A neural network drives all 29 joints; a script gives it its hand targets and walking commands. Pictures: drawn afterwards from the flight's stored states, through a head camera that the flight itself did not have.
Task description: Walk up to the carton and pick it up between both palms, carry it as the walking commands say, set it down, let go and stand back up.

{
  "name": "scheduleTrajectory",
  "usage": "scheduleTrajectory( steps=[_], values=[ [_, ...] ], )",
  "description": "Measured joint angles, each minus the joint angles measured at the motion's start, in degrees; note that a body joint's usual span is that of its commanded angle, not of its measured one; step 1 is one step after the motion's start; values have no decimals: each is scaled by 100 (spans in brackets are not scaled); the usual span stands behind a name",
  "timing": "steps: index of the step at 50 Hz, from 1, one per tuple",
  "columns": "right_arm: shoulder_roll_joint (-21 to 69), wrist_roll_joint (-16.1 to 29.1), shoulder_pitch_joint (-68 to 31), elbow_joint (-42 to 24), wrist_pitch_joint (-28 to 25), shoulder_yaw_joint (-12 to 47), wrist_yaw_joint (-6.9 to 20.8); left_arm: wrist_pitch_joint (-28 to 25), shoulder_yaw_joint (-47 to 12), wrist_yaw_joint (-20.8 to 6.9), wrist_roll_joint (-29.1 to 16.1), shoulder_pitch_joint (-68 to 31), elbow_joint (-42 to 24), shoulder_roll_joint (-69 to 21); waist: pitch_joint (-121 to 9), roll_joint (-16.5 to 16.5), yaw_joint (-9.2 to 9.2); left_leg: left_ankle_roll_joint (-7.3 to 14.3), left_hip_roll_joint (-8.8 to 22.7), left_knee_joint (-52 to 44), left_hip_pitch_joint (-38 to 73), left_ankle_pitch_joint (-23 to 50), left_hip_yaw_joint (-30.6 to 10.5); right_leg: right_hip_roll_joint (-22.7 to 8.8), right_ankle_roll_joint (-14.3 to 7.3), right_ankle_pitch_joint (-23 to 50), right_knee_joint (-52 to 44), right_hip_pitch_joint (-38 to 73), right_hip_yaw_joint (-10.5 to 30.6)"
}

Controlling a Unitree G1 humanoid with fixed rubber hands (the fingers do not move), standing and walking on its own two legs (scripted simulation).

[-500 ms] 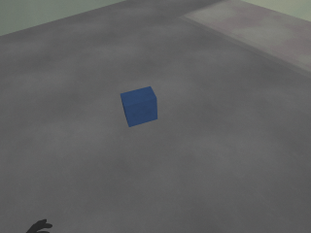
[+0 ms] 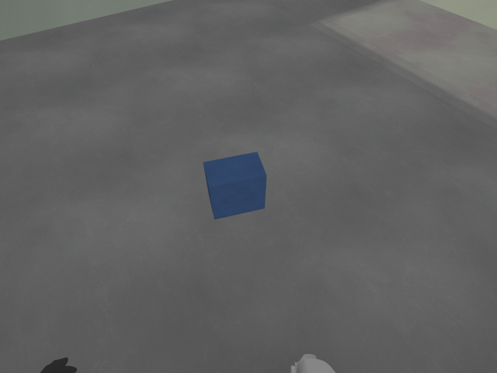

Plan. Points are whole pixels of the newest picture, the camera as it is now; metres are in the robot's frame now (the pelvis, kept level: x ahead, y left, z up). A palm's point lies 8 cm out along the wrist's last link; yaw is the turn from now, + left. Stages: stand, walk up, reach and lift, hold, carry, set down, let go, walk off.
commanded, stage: walk up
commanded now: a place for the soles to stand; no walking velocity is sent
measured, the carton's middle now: (235, 186) +0.97 +0.05 -0.63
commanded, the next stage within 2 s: none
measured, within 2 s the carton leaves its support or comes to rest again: neither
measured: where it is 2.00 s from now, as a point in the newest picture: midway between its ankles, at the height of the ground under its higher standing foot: (251, 306)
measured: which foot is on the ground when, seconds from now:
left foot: down 0.00-0.04, up 0.06-0.38, down 0.40-0.68, up 0.70-1.00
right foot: up 0.00-0.02, down 0.04-0.40, up 0.42-0.64, down 0.66-1.00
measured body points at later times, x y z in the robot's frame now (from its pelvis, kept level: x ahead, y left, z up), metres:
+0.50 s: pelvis +0.16 -0.01 +0.00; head +0.18 +0.00 +0.45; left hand +0.22 +0.33 -0.09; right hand +0.29 -0.32 -0.08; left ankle +0.22 +0.12 -0.72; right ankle +0.15 -0.14 -0.68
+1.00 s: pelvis +0.31 -0.02 +0.01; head +0.33 -0.02 +0.46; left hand +0.31 +0.33 -0.07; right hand +0.47 -0.32 -0.08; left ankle +0.37 +0.13 -0.71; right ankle +0.30 -0.14 -0.72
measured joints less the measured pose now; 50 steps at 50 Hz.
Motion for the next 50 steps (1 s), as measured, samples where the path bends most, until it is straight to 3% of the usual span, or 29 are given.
scheduleTrajectory(
  steps=[2,4,6,9,12,18,20,23,25,31,33,35,38,41,45,50],
  values=[
    [-5,0,6,3,18,1,0,-75,2,12,0,5,-3,-11,-53,35,20,0,48,148,19,-198,-4,79,0,413,-490,164,-38],
    [32,-1,0,10,72,2,0,-191,4,68,15,17,3,-25,10,72,50,9,105,932,-113,-391,7,114,0,1073,-458,350,-111],
    [47,-1,-1,6,120,1,-15,-198,1,96,17,65,3,-103,6,118,92,9,68,1894,-368,-507,9,114,0,834,-487,691,-214],
    [43,0,-31,0,123,1,-15,-198,1,113,17,120,1,-142,7,150,160,9,110,2125,-638,-238,-2,116,0,675,-898,1276,-383],
    [39,0,-110,-3,123,2,48,-198,-1,90,18,198,2,-87,5,136,248,9,182,1753,-761,73,-9,118,-1,661,-1199,1646,-456],
    [37,0,-247,-5,98,0,122,-188,0,6,17,260,2,84,2,143,272,9,244,129,-714,580,-12,123,-1,343,-1223,1842,-665],
    [-9,1,-250,-4,12,-5,94,-166,1,14,-11,281,5,117,11,165,274,36,228,-408,-541,701,-16,104,-1,55,-685,1669,-679],
    [40,0,-232,1,-10,-3,1,-65,-2,58,-36,256,5,25,104,28,170,11,91,-106,-490,824,-10,106,-2,-69,856,1084,-198],
    [39,0,-189,-1,-9,-1,-31,-51,-2,58,-37,260,-1,-65,82,15,168,12,102,-108,-392,692,-6,114,-1,-79,1169,708,-77],
    [41,0,-178,-1,19,0,-38,-51,-1,-12,-37,264,-5,-108,54,6,71,12,137,-110,-171,384,2,114,-1,-198,204,250,-12],
    [41,0,-172,1,72,1,-37,-70,0,-14,-37,271,-7,-94,6,12,78,12,158,-13,-165,218,2,139,0,121,-420,376,-64],
    [61,-1,-173,8,162,1,-37,-145,2,50,-11,336,-1,-86,26,53,106,61,239,627,-222,-302,8,193,0,915,-511,550,-128],
    [65,0,-175,4,235,2,-37,-151,0,123,-5,432,-3,-168,20,115,168,63,199,1777,-488,-316,7,194,-1,734,-663,1006,-250],
    [61,0,-221,1,235,2,-23,-150,0,145,-5,513,-3,-161,21,126,280,62,219,1838,-626,-28,0,195,-11,695,-1072,1451,-289],
    [58,0,-322,-2,234,1,36,-150,-1,112,-4,642,-4,-67,23,133,346,62,257,1341,-665,278,-6,199,-15,669,-1382,1792,-300],
    [54,1,-373,-6,165,0,66,-139,-1,71,-27,660,-7,57,22,139,350,63,188,-162,-559,501,-10,209,-14,375,-1237,1781,-406]
  ],
)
